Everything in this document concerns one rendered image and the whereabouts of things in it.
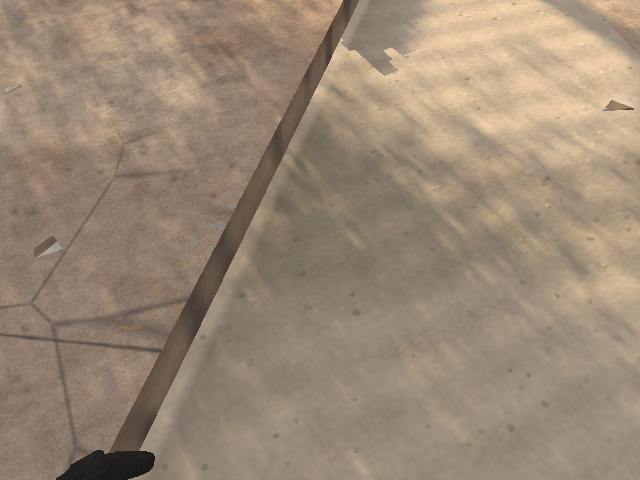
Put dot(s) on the robot left hand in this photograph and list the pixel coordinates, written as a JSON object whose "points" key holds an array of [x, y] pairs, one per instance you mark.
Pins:
{"points": [[111, 466]]}

